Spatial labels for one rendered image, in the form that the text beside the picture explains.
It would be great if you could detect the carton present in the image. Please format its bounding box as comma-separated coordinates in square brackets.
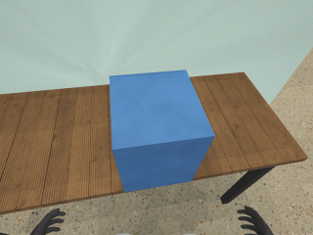
[110, 70, 215, 193]

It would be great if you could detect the robot right hand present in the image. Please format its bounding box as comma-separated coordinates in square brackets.
[237, 206, 274, 235]

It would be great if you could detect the table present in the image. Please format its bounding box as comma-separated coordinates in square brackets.
[0, 72, 308, 235]

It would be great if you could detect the robot left hand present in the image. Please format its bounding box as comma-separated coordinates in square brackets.
[30, 208, 66, 235]

